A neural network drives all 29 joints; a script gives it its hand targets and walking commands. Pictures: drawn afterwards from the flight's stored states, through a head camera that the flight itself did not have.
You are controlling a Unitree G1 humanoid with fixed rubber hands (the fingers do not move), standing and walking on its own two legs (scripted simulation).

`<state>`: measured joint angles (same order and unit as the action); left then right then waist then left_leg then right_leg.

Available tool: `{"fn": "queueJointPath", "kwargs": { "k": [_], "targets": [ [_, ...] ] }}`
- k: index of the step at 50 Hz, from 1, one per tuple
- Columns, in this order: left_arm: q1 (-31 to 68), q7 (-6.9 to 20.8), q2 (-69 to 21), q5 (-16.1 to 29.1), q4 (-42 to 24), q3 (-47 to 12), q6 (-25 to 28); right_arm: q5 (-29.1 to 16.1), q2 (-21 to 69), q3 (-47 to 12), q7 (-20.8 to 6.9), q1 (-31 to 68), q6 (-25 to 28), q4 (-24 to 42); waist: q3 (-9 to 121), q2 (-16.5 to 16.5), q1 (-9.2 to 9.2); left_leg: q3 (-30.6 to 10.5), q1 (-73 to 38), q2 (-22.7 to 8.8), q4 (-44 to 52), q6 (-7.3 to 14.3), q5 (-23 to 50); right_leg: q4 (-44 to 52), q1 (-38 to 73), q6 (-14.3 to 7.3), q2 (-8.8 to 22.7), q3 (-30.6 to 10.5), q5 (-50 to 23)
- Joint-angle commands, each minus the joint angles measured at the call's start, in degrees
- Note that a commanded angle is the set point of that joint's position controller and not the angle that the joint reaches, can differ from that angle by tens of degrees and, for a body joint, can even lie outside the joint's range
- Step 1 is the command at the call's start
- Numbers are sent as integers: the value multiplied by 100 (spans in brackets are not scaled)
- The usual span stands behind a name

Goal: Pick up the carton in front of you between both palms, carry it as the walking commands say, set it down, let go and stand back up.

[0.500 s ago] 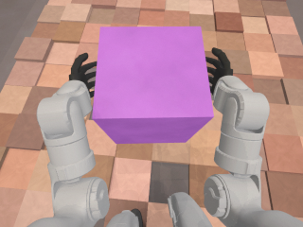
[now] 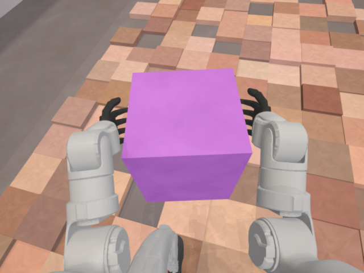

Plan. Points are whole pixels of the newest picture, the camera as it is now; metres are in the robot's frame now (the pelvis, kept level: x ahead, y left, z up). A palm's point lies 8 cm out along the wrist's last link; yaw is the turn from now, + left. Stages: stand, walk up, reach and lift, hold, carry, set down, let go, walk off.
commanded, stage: carry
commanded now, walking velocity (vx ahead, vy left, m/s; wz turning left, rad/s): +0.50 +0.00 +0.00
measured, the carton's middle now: (185, 142) +0.38 +0.04 +0.03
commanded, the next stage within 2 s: none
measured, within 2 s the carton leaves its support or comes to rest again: neither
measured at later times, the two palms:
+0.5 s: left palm (145, 24) +0.62 +0.14 +0.17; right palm (271, 4) +0.66 -0.15 +0.19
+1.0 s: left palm out of the picture +0.96 +0.11 +0.13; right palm out of the picture +0.92 -0.19 +0.13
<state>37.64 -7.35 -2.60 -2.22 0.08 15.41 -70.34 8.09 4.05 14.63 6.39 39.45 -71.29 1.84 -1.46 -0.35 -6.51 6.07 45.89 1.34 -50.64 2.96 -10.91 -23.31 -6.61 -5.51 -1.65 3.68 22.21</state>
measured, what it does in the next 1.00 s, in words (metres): climbs: left foot 0.04 m higher, then right foot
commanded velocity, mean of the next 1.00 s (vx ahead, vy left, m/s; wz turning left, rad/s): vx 0.50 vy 0.00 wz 0.00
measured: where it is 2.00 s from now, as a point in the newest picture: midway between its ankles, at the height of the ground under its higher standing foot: (202, 97)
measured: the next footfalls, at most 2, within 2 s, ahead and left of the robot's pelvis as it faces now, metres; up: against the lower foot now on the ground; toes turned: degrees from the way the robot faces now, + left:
left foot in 0.04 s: +0.24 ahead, +0.07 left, +0.04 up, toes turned +10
right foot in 0.34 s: +0.24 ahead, -0.10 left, +0.06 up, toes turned +1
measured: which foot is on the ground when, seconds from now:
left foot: up 0.00-0.02, down 0.04-0.38, up 0.40-0.72, down 0.74-1.00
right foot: down 0.00-0.12, up 0.14-0.32, down 0.34-0.72, up 0.74-1.00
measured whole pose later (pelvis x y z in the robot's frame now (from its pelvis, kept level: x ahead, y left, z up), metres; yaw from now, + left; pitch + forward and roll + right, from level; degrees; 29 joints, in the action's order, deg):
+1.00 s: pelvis +0.62 +0.01 +0.02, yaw -2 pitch +3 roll +3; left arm 28.4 -5.8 -6.5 -5.7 -13.0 12.9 -76.0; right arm 3.7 6.1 12.7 8.6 28.0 -74.6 14.8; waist -1.8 1.7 6.8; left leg 11.1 15.5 3.3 -30.0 10.8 -6.7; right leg -52.7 -41.3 -2.5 3.0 1.6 9.1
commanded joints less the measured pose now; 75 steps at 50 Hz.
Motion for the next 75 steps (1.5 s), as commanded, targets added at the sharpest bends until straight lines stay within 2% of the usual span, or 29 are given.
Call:
{"fn": "queueJointPath", "kwargs": {
  "k": [1, 2, 3, 6, 9, 12, 16, 17, 18, 20, 22, 27, 32, 34, 36, 38, 40, 41, 43, 46, 51, 53, 55, 57, 60, 61, 64, 68, 75],
  "targets": [
    [4099, 1700, -6050, 2513, -178, -4022, 271, -1943, 5665, -3949, -1064, 2652, 316, -421, 3237, 778, 1270, 155, -5008, -93, 2730, 413, 2889, -3297, -519, 523, 575, 145, -5412],
    [3803, 1721, -6201, 2308, 273, -3937, 253, -2135, 5782, -4109, -1140, 3075, 453, -180, 3594, -384, 1380, -1442, -6870, -1330, 2132, 1220, 5052, -4671, -2487, 561, 0, -220, -653],
    [3784, 1698, -6082, 2282, -270, -4358, 369, -2190, 5839, -4156, -1196, 2976, 461, -261, 4666, -922, 1194, -3033, -7461, -2327, 1818, 1600, 5267, -6197, -2932, 588, -137, -713, 749],
    [4255, 1382, -5784, 2228, -1554, -4179, 432, -3309, 6543, -4924, -1324, 3770, 500, 979, 4059, 278, 951, -2165, -6338, -1715, 2593, 962, 1557, -5576, -3319, 422, 541, -988, -105],
    [3521, 1274, -5650, 1839, -1368, -4125, 382, -3469, 6218, -4944, -1253, 4247, 461, 1383, 3696, -504, 1117, -2145, -6238, -1587, 2635, 1223, 1618, -4187, -3343, 492, 353, -638, 691],
    [3846, 1136, -5500, 1915, -1677, -4265, 375, -3462, 5979, -5074, -1289, 3850, 446, 1397, 3560, -271, 1217, -1758, -6033, -1588, 2637, 1112, 1875, -2107, -2833, 562, 87, -365, 1334],
    [3279, 1062, -4797, 1470, -1397, -4023, 301, -3690, 5867, -5020, -1302, 4340, 300, 1469, 3467, -85, 422, -210, -3468, -887, 1783, 314, 630, -626, 413, 183, 114, 173, -1160],
    [3165, 1078, -4778, 1492, -1653, -3938, 290, -3639, 5852, -4984, -1273, 4163, 218, 1313, 3876, 953, 40, -8, -2079, -509, 957, -58, -287, -460, 2004, -228, 795, -1225, -1171],
    [3161, 1071, -4851, 1533, -1693, -4110, 247, -3691, 5614, -4878, -1264, 4579, 164, 1667, 3397, 1795, -69, -78, -225, 160, -76, -241, -1816, -197, 3068, -853, 1753, -3369, -4013],
    [3533, 1133, -4858, 1732, -1979, -4326, 76, -3377, 5575, -4427, -1242, 4091, -11, 1261, 3006, 1245, -170, -286, 1794, 99, -1165, -210, -2612, -821, 4495, -1101, 1906, -3073, -6470],
    [3980, 1145, -4828, 2045, -1967, -4684, -160, -2554, 4992, -3862, -1173, 2877, -188, 333, 2754, 313, -298, -287, 1993, 6, -953, -185, -2193, -688, 4347, -733, 1604, -2679, -5809],
    [4311, 1460, -5556, 2655, -2076, -4582, -548, -1743, 4732, -3432, -1018, 2426, -379, 663, 2443, 348, 52, -621, -636, -253, 530, -258, 192, 652, 1553, -378, 1517, -1899, -3755],
    [3624, 1793, -5762, 2653, -239, -4281, -728, -1052, 4556, -2994, -1013, 1929, -443, -244, 1993, 546, 422, 806, -3339, 643, 2707, -100, 2683, -495, 165, 447, 708, -284, -6233],
    [3539, 1741, -5964, 2643, -284, -4141, -628, -1351, 4856, -3298, -1103, 2157, -392, 217, 2472, 300, 912, 153, -5264, -10, 3225, 48, 3622, -1969, -796, 626, 436, -65, -4064],
    [3802, 1692, -5998, 2789, -1218, -4080, -647, -1765, 4995, -3674, -1121, 2317, -461, 669, 3080, -965, 1041, -1935, -7449, -2068, 1934, 1115, 7624, -5375, -3347, 766, -281, -328, 1087],
    [3527, 1538, -5437, 2493, -1076, -3709, -805, -2088, 4956, -3899, -1147, 2528, -551, 711, 3557, -734, 1254, -3169, -7496, -2852, 2085, 1869, 5114, -6762, -4872, 648, 42, -841, 1060],
    [3475, 1417, -5482, 2183, -1507, -3661, -719, -2451, 5414, -4249, -1119, 2833, -439, 1494, 3299, 523, 998, -2426, -5655, -2238, 2603, 1321, 3130, -5293, -3798, 522, 618, -1082, 59],
    [3679, 1386, -5625, 2187, -1951, -3696, -674, -2643, 5754, -4280, -1114, 3341, -333, 2046, 3369, 318, 956, -2499, -5295, -1893, 2922, 1298, 2164, -4610, -3361, 433, 584, -827, 250],
    [3721, 1252, -5423, 2177, -2507, -3920, -456, -3221, 5802, -4586, -1163, 4038, -261, 3137, 3138, -38, 892, -1816, -4257, -1673, 3259, 1228, 2126, -4091, -2807, 463, 496, -314, -494],
    [2992, 1069, -4972, 1599, -1873, -3973, -339, -3343, 5530, -4755, -1307, 3059, -311, 1905, 2842, -901, 838, -1079, -4207, -1429, 3016, 1157, 2072, -3286, -2858, 296, 615, -321, -1460],
    [2804, 1157, -4708, 1145, -840, -3944, -80, -3367, 5522, -4994, -1514, 3500, -75, 521, 2522, -393, 1045, -639, -3926, -1004, 2152, 732, 2532, -1146, -1832, 114, -166, 640, -2663],
    [3013, 1195, -4777, 1457, -807, -4047, 85, -3462, 5781, -4827, -1504, 3727, 132, 294, 3360, -90, 501, -241, -3212, -627, 381, 411, 1808, -330, 355, -174, 432, 48, -3105],
    [2831, 1244, -5001, 1425, -284, -3950, 171, -3338, 5885, -4702, -1507, 3783, 165, -100, 3746, 1895, 161, -467, -449, 305, -2061, 33, -2083, -670, 3001, -933, 2090, -2496, -5917],
    [2690, 1289, -5115, 1439, 188, -3764, 216, -3041, 5820, -4048, -1463, 3088, 213, -1132, 3826, 1141, 341, -871, 346, 4, -3192, 46, -2181, -559, 2699, -1326, 2399, -2935, -3274],
    [3910, 1432, -5885, 2179, -496, -4188, 477, -2904, 6419, -3978, -1401, 3409, 383, -846, 3199, 386, 474, -844, 256, -327, -2738, -82, -1177, -123, 1445, -627, 1648, -2344, -2392],
    [4334, 1470, -6123, 2346, -259, -4379, 471, -2638, 6251, -3689, -1364, 3376, 396, -1098, 3087, 360, 369, -660, 278, -289, -2815, -58, -1286, 63, 1175, -791, 1734, -2365, -2195],
    [5101, 1463, -6294, 2673, -658, -4487, 626, -2397, 6341, -3530, -1276, 2985, 551, -1389, 3095, 209, 580, -512, 279, -533, -2869, -117, -879, 154, 752, -523, 1791, -2030, -2288],
    [4770, 1475, -6668, 2991, -574, -4401, 723, -2569, 6165, -3881, -1077, 3826, 805, 55, 3248, 482, 298, -563, 1346, -484, -2933, -47, -677, 49, 1826, -761, 1664, -1921, -2694],
    [4766, 1381, -6077, 2973, -651, -4308, 623, -2424, 5765, -3877, -1001, 3251, 600, -161, 2821, 320, 48, -649, 2043, -866, -2397, 32, -473, 5, 2335, -967, 1870, -2018, -2935]
  ]
}}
